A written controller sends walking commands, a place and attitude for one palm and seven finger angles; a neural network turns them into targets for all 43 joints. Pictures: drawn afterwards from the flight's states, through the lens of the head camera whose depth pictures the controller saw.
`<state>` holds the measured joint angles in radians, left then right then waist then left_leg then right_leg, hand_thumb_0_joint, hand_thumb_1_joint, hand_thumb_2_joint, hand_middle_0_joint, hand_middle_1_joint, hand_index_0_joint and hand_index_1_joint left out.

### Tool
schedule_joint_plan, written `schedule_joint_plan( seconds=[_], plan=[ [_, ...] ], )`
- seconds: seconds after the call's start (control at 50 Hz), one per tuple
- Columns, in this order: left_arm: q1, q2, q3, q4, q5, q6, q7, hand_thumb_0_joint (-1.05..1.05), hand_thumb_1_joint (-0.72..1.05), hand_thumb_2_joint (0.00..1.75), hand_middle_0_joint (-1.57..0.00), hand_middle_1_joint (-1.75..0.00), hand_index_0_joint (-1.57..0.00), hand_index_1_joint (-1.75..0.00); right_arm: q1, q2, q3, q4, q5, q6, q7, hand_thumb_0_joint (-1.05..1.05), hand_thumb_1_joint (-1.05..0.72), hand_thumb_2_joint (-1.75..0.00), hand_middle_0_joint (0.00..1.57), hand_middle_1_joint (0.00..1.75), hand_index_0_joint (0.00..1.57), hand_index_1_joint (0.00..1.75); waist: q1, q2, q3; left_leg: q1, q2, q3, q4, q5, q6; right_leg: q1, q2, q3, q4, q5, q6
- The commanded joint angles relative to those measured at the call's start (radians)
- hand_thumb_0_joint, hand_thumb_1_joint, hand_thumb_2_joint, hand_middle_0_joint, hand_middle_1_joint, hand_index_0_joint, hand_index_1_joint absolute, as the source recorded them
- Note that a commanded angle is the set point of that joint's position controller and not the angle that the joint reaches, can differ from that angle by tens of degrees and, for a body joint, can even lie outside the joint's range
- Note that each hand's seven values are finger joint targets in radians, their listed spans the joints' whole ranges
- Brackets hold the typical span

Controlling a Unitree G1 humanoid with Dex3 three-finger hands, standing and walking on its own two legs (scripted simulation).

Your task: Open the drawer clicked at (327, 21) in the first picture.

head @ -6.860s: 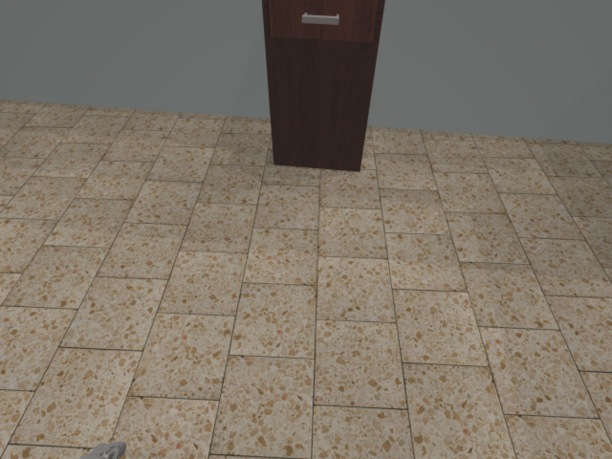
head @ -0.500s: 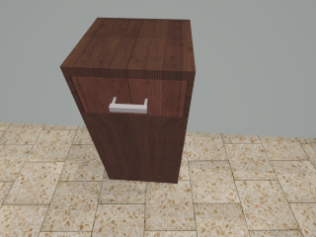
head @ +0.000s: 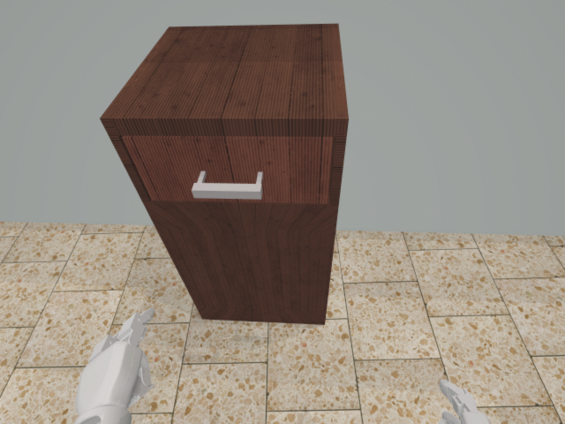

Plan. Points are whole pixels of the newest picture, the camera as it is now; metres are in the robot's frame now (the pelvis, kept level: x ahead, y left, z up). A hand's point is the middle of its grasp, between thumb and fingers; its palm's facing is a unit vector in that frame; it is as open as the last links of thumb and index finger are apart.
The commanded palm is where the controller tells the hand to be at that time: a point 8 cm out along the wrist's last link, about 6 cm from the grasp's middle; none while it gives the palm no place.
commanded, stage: raise the hand with hooked fingers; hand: left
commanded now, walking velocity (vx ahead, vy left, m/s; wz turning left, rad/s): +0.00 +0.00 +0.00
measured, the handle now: (229, 183) +0.57 +0.14 -0.01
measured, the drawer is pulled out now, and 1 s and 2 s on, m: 0.00 0.00 0.00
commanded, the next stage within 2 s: move the hooked fingers above the handle in 1.68 s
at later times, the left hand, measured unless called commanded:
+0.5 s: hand (146, 355) +0.22 +0.21 +0.00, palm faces +0.03 -0.11 -0.99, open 10.3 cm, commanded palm +0.19 +0.21 +0.05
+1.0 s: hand (132, 289) +0.28 +0.22 +0.06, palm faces +0.08 -0.09 -0.99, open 13.1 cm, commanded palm +0.26 +0.23 +0.13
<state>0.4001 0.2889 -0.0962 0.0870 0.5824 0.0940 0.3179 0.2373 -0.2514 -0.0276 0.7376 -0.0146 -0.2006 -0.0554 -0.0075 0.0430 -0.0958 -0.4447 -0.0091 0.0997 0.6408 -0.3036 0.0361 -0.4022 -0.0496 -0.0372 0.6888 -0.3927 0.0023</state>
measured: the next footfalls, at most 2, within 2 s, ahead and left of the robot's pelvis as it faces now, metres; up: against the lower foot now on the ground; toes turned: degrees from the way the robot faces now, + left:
none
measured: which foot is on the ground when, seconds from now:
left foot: down 0.00-1.00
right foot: down 0.00-1.00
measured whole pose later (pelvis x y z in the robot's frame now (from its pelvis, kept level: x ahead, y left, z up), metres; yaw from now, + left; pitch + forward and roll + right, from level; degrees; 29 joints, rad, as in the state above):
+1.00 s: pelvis +0.01 -0.01 +0.00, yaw +0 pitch +5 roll +1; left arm 0.10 0.43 -0.05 -0.02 0.97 0.01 0.22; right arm 0.10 -0.25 -0.04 0.60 -0.02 0.12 -0.02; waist 0.06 0.06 -0.06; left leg -0.41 0.01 0.08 0.62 -0.31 0.02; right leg -0.35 -0.03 -0.05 0.64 -0.39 -0.01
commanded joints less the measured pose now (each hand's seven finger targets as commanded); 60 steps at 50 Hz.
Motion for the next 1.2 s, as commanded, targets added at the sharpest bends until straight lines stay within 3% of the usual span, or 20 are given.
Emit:
schedule_joint_plan(
  seconds=[0.0,0.02,0.06,0.12,0.14,0.18,0.24,0.32,0.38,0.42,0.52,0.56,0.6,0.64,0.74,0.86,1.02,1.1,1.14,1.18],
  plan=[
    [0.314,-0.023,-0.040,-0.006,0.349,-0.043,0.064,0.00,0.62,0.78,-0.22,-0.48,-0.22,-0.48,-0.200,-0.114,-0.054,-0.270,-0.043,0.100,0.065,0.00,-0.90,-0.90,0.20,0.30,0.20,0.30,0.102,-0.261,0.008,-0.064,0.010,-0.092,0.023,0.162,-0.026,-0.169,0.087,0.028,-0.024,0.130,-0.072],
    [0.312,0.023,0.005,-0.028,0.389,-0.074,0.069,0.00,0.60,0.77,-0.22,-0.50,-0.22,-0.50,-0.218,-0.103,-0.052,-0.285,-0.036,0.130,0.081,0.00,-0.90,-0.90,0.20,0.30,0.20,0.30,0.132,-0.254,-0.003,-0.099,0.002,-0.087,0.040,0.174,-0.026,-0.143,0.081,0.067,-0.004,0.199,-0.078],
    [0.255,0.104,0.069,-0.142,0.449,-0.130,0.093,0.00,0.55,0.75,-0.22,-0.53,-0.22,-0.53,-0.234,-0.092,-0.044,-0.333,-0.042,0.174,0.096,0.00,-0.90,-0.90,0.20,0.30,0.20,0.30,0.153,-0.187,-0.121,-0.106,-0.013,-0.069,0.076,0.170,-0.025,-0.116,0.070,0.090,0.049,0.246,-0.075],
    [0.107,0.240,0.195,-0.276,0.524,-0.172,0.164,0.00,0.48,0.72,-0.23,-0.57,-0.23,-0.57,-0.236,-0.079,-0.039,-0.368,-0.060,0.220,0.095,0.00,-0.90,-0.90,0.20,0.30,0.20,0.30,0.155,-0.073,-0.191,-0.078,-0.036,-0.072,0.148,0.157,-0.023,-0.184,0.073,0.162,0.074,0.205,-0.080],
    [0.018,0.242,0.194,-0.326,0.538,-0.175,0.190,0.00,0.46,0.71,-0.23,-0.58,-0.23,-0.58,-0.242,-0.077,-0.037,-0.381,-0.069,0.234,0.093,0.00,-0.90,-0.90,0.20,0.30,0.20,0.30,0.134,-0.019,-0.211,-0.055,-0.037,-0.076,0.170,0.137,-0.020,-0.227,0.068,0.178,0.076,0.162,-0.078],
    [-0.138,0.256,0.205,-0.387,0.544,-0.197,0.223,0.00,0.41,0.69,-0.24,-0.62,-0.24,-0.62,-0.239,-0.070,-0.037,-0.382,-0.080,0.252,0.089,0.00,-0.90,-0.90,0.20,0.30,0.20,0.30,0.093,0.004,-0.232,-0.003,-0.038,-0.090,0.235,0.103,-0.013,-0.326,0.056,0.207,0.062,0.075,-0.076],
    [-0.275,0.267,0.201,-0.416,0.501,-0.222,0.231,0.00,0.34,0.66,-0.24,-0.66,-0.24,-0.66,-0.240,-0.072,-0.038,-0.366,-0.086,0.253,0.066,0.00,-0.90,-0.90,0.20,0.30,0.20,0.30,0.038,-0.001,-0.233,-0.009,-0.040,-0.103,0.292,0.059,0.003,-0.339,0.049,0.224,0.034,0.051,-0.063],
    [-0.257,0.230,0.151,-0.325,0.430,-0.172,0.161,0.00,0.25,0.62,-0.25,-0.72,-0.25,-0.72,-0.243,-0.074,-0.027,-0.343,-0.071,0.246,0.048,0.00,-0.90,-0.90,0.20,0.30,0.20,0.30,0.015,-0.049,-0.219,-0.050,-0.038,-0.096,0.250,0.067,0.009,-0.221,0.051,0.186,0.010,0.164,-0.044],
    [-0.207,0.243,0.135,-0.284,0.412,-0.113,0.083,0.00,0.18,0.59,-0.25,-0.76,-0.25,-0.76,-0.250,-0.070,-0.017,-0.334,-0.056,0.260,0.035,0.00,-0.90,-0.90,0.20,0.30,0.20,0.30,0.049,-0.098,-0.222,-0.069,-0.033,-0.080,0.169,0.096,0.008,-0.075,0.043,0.157,-0.013,0.283,-0.028],
    [-0.170,0.258,0.155,-0.253,0.395,-0.086,0.041,0.00,0.13,0.57,-0.25,-0.80,-0.25,-0.80,-0.254,-0.073,-0.007,-0.325,-0.045,0.262,0.029,0.00,-0.90,-0.90,0.20,0.30,0.20,0.30,0.065,-0.088,-0.213,-0.059,-0.031,-0.077,0.126,0.114,0.003,-0.014,0.043,0.154,-0.031,0.322,-0.027],
    [-0.143,0.332,0.237,-0.272,0.398,-0.128,0.003,0.00,0.01,0.52,-0.26,-0.87,-0.26,-0.87,-0.248,-0.070,-0.002,-0.308,-0.047,0.259,0.026,0.00,-0.90,-0.90,0.20,0.30,0.20,0.30,0.102,-0.107,-0.186,-0.028,-0.030,-0.071,0.055,0.168,0.000,0.082,0.035,0.135,-0.052,0.428,-0.024],
    [-0.141,0.323,0.250,-0.296,0.392,-0.158,0.015,0.00,-0.03,0.50,-0.27,-0.90,-0.27,-0.90,-0.232,-0.065,-0.011,-0.303,-0.048,0.257,0.029,0.00,-0.90,-0.90,0.20,0.30,0.20,0.30,0.108,-0.091,-0.205,-0.007,-0.030,-0.069,0.038,0.190,0.000,0.105,0.030,0.122,-0.048,0.469,-0.023],
    [-0.167,0.318,0.258,-0.305,0.385,-0.177,0.032,0.00,-0.08,0.48,-0.27,-0.93,-0.27,-0.93,-0.223,-0.069,-0.022,-0.294,-0.046,0.257,0.032,0.00,-0.90,-0.90,0.20,0.30,0.20,0.30,0.096,-0.060,-0.203,0.019,-0.032,-0.068,0.030,0.202,-0.001,0.089,0.036,0.107,-0.054,0.457,-0.027],
    [-0.213,0.302,0.245,-0.288,0.382,-0.174,0.050,0.00,-0.13,0.46,-0.27,-0.96,-0.27,-0.96,-0.215,-0.075,-0.031,-0.289,-0.040,0.255,0.035,0.00,-0.90,-0.90,0.20,0.30,0.20,0.30,0.078,-0.078,-0.174,0.030,-0.030,-0.066,0.026,0.192,0.001,0.057,0.039,0.095,-0.070,0.416,-0.024],
    [-0.334,0.292,0.190,-0.315,0.383,-0.146,0.042,0.00,-0.24,0.41,-0.28,-1.03,-0.28,-1.03,-0.209,-0.090,-0.047,-0.278,-0.030,0.258,0.038,0.00,-0.90,-0.90,0.20,0.30,0.20,0.30,0.062,-0.029,-0.209,0.126,-0.022,-0.068,0.005,0.238,0.005,0.037,0.049,0.052,-0.080,0.380,-0.029],
    [-0.421,0.337,0.185,-0.324,0.384,-0.098,-0.028,0.00,-0.38,0.35,-0.29,-1.12,-0.29,-1.12,-0.229,-0.093,-0.038,-0.278,-0.016,0.274,0.034,0.00,-0.90,-0.90,0.20,0.30,0.20,0.30,0.082,0.003,-0.206,0.205,-0.011,-0.076,-0.046,0.322,0.004,0.079,0.054,0.024,-0.103,0.389,-0.034],
    [-0.561,0.369,0.181,-0.263,0.365,-0.049,-0.136,0.00,-0.50,0.30,-0.30,-1.20,-0.30,-1.20,-0.235,-0.094,-0.017,-0.281,0.005,0.307,0.035,0.00,-0.90,-0.90,0.20,0.30,0.20,0.30,0.080,-0.011,-0.155,0.261,-0.001,-0.084,-0.122,0.384,-0.004,0.134,0.066,0.005,-0.166,0.383,-0.034],
    [-0.661,0.364,0.146,-0.258,0.354,-0.056,-0.196,0.00,-0.50,0.30,-0.30,-1.20,-0.30,-1.20,-0.229,-0.091,-0.009,-0.277,0.007,0.318,0.034,0.00,-0.90,-0.90,0.20,0.30,0.20,0.30,0.067,-0.009,-0.151,0.299,-0.001,-0.088,-0.148,0.381,-0.003,0.146,0.067,-0.001,-0.197,0.368,-0.031],
    [-0.702,0.386,0.156,-0.264,0.347,-0.072,-0.220,0.00,-0.50,0.30,-0.30,-1.20,-0.30,-1.20,-0.227,-0.092,-0.006,-0.274,0.007,0.319,0.033,0.00,-0.90,-0.90,0.20,0.30,0.20,0.30,0.070,0.017,-0.165,0.314,-0.002,-0.090,-0.158,0.391,-0.003,0.167,0.066,0.001,-0.209,0.369,-0.033],
    [-0.732,0.405,0.168,-0.252,0.336,-0.086,-0.240,0.00,-0.50,0.30,-0.30,-1.20,-0.30,-1.20,-0.222,-0.095,-0.005,-0.271,0.006,0.322,0.030,0.00,-0.90,-0.90,0.20,0.30,0.20,0.30,0.069,-0.008,-0.163,0.320,-0.003,-0.092,-0.168,0.392,-0.001,0.178,0.068,-0.001,-0.223,0.375,-0.031]
  ],
)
